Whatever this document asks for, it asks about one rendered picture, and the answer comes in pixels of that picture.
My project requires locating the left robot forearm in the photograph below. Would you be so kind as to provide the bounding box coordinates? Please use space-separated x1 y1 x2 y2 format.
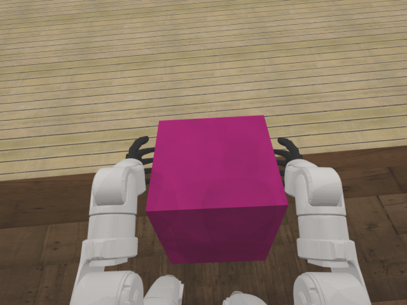
70 158 146 305

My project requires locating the carton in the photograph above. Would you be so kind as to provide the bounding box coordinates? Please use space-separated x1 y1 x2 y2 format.
146 115 288 264

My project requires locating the robot right upper arm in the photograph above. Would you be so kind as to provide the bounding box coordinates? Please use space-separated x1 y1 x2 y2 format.
293 272 370 305

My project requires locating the robot left upper arm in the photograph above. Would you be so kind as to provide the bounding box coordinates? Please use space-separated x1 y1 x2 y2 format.
71 271 144 305

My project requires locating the left robot thigh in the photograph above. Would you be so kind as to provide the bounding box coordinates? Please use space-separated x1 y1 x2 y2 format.
143 276 184 305

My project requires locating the robot left hand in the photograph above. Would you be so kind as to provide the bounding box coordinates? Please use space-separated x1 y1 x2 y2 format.
126 136 155 184

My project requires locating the right robot forearm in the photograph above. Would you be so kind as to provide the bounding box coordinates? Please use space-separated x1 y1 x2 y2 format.
284 159 371 305

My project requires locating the robot right hand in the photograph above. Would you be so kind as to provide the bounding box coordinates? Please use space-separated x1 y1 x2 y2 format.
273 137 303 187

